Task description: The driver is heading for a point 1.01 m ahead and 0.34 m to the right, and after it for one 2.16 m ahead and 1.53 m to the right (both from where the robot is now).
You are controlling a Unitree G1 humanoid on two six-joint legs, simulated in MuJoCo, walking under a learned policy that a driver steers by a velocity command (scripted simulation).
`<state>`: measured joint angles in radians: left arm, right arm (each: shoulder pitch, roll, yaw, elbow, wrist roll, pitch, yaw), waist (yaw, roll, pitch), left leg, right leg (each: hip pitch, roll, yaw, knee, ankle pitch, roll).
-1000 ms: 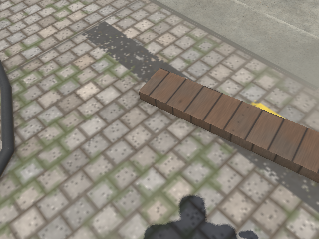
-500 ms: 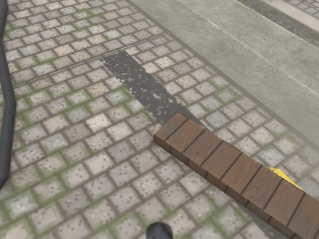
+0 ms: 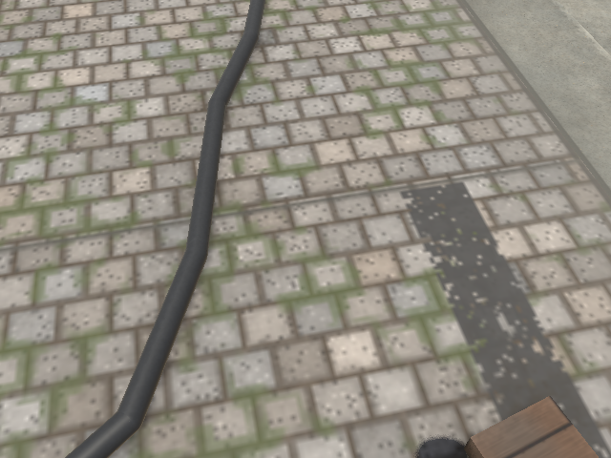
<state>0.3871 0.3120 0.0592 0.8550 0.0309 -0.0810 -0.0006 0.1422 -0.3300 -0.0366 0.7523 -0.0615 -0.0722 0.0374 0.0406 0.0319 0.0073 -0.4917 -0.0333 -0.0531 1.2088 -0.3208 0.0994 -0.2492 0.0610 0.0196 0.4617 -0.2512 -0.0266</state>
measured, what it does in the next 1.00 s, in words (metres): walks ahead, turning right: left foot, then right foot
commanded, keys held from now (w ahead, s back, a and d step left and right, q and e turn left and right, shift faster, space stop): w+e+shift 1.00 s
